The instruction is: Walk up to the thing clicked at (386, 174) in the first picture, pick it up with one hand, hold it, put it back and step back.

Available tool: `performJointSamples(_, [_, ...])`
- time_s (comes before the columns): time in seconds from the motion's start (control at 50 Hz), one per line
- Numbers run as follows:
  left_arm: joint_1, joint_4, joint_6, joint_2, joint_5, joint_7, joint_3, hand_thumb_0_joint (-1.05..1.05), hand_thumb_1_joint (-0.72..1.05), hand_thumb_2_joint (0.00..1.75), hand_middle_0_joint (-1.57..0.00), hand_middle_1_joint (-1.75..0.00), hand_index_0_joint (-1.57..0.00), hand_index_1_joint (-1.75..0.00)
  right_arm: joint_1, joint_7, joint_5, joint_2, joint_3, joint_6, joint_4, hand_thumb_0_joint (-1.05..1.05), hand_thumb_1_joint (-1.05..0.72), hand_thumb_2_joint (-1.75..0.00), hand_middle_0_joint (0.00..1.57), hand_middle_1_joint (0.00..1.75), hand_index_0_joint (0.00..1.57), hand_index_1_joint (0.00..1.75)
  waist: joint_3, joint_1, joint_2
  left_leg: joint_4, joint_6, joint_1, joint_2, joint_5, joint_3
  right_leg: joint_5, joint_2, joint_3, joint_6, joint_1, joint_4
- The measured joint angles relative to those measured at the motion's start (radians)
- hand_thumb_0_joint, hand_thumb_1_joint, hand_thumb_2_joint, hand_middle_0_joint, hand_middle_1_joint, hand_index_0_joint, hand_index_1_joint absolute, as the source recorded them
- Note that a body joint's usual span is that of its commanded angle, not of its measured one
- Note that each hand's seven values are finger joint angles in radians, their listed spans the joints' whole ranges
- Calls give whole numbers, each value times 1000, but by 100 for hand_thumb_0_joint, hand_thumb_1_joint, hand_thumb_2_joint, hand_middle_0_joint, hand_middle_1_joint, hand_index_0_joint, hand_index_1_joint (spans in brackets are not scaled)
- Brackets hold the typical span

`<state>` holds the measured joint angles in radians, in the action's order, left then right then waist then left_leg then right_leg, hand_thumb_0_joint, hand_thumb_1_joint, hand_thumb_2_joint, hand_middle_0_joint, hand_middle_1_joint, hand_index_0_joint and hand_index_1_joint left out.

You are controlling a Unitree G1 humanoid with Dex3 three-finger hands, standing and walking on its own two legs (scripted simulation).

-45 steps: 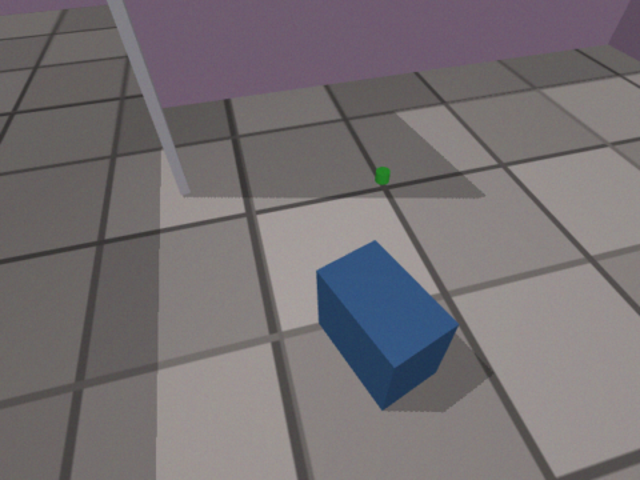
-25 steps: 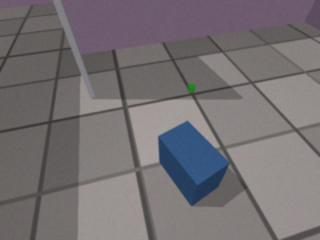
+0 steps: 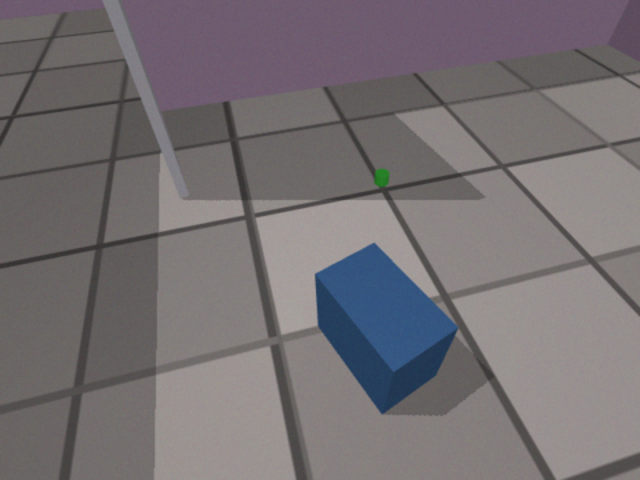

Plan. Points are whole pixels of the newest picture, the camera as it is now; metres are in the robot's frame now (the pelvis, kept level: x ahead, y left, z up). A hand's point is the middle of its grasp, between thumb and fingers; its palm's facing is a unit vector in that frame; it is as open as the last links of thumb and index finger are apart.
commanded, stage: stand
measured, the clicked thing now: (381, 177) +1.56 -0.29 -0.75
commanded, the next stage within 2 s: walk up in 0.22 s
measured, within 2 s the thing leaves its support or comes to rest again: neither
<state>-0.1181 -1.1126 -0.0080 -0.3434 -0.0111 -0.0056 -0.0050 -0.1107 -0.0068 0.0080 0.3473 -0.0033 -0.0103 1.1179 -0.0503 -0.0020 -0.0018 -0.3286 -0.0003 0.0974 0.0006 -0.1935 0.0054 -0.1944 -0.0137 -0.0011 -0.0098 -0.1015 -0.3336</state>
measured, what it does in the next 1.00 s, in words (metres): steps on the spot, turning right: right foot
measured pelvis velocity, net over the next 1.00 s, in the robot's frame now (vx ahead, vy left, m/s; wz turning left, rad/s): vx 0.01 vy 0.05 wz -0.83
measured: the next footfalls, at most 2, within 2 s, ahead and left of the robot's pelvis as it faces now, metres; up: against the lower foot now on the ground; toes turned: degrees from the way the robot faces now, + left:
right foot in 0.86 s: -0.04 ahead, -0.07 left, +0.00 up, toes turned -42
left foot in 1.18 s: +0.20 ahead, +0.04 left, +0.00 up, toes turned -59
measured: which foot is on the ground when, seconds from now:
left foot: down 0.00-0.88, up 0.90-1.00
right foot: down 0.00-0.46, up 0.48-0.84, down 0.86-1.00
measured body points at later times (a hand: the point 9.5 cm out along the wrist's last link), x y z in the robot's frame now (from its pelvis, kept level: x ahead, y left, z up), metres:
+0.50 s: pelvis -0.02 +0.06 -0.02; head +0.04 +0.05 +0.43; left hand +0.14 +0.34 -0.15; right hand +0.03 -0.30 -0.11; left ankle +0.01 +0.16 -0.75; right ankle -0.01 -0.12 -0.74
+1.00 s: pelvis +0.01 +0.05 -0.02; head +0.03 +0.00 +0.42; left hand +0.33 +0.15 -0.10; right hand -0.19 -0.21 -0.14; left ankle +0.10 +0.16 -0.70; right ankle -0.07 -0.04 -0.75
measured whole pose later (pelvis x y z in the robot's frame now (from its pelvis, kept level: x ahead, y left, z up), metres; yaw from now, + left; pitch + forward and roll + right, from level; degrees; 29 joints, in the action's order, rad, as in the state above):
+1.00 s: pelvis +0.01 +0.05 -0.02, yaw -48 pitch -2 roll -1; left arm -0.22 -0.64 0.01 -0.40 -0.02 -0.02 0.05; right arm -0.28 -0.04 0.00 0.42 0.07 0.04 0.75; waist -0.15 -0.04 0.05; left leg -1.04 -0.03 0.41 0.06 -0.53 0.00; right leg -0.30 0.06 0.08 0.03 -0.28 -0.61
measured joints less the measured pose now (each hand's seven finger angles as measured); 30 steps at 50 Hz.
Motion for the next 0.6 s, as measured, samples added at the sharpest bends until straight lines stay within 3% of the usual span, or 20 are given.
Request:
performJointSamples(0.24, [-12,18,6,-2,-5,-2,6,1,90,90,-20,-30,-21,-30,1,-9,5,4,12,9,-7,0,-90,-90,20,30,21,30,-2,6,4,-18,-2,13,8,-10,9,-1,8,9,4,-13,-10])
performJointSamples(0.28, [-42,68,12,3,-14,-5,19,0,90,90,-20,-30,-21,-30,31,-20,8,23,41,25,-52,0,-90,-90,20,30,21,30,-23,14,24,-110,4,58,21,-58,31,-13,28,49,6,-59,-64])
performJointSamples(0.34, [-94,133,18,6,-33,-4,38,0,90,90,-20,-30,-21,-30,80,-26,7,47,72,37,-133,0,-90,-90,20,30,21,30,-53,29,32,-295,14,137,-21,-239,-40,-14,54,138,0,-127,-122])
performJointSamples(0.38, [-119,168,25,-2,-40,0,47,1,90,90,-20,-30,-21,-30,102,-30,4,51,84,37,-179,0,-90,-90,20,30,21,30,-67,31,21,-364,15,176,-42,-279,-78,2,63,194,-12,-155,-126])
performJointSamples(0.44, [-136,219,40,-18,-42,1,59,1,90,90,-20,-30,-21,-30,102,-33,5,57,96,34,-240,0,-90,-90,20,30,21,30,-73,31,2,-299,12,175,-45,-240,-101,17,77,269,-40,-200,-140])
performJointSamples(0.46, [-137,236,47,-26,-41,0,62,1,90,90,-20,-30,-21,-30,94,-33,8,58,100,31,-258,0,-90,-90,20,30,21,30,-73,26,-6,-229,12,154,-44,-173,-98,10,82,290,-49,-220,-164])
performJointSamples(0.48, [-129,247,53,-34,-41,1,66,1,90,90,-20,-30,-21,-30,82,-29,14,53,105,28,-272,0,-90,-90,20,30,21,30,-80,21,-20,-205,14,145,-49,-91,-79,-40,82,302,-34,-241,-214])
performJointSamples(0.54, [-113,272,65,-47,-45,4,76,1,90,90,-20,-30,-21,-30,36,-30,22,38,105,43,-292,0,-90,-90,20,30,21,30,-82,10,-22,-191,33,119,-22,-93,-27,-224,94,203,-15,-329,-461])
performJointSamples(0.6, [-112,299,63,-71,-32,-20,90,1,91,90,-20,-30,-21,-30,-15,-27,22,25,100,47,-300,0,-90,-90,20,30,21,30,-71,-7,-16,-137,37,79,13,-81,18,-183,70,109,-2,-374,-625])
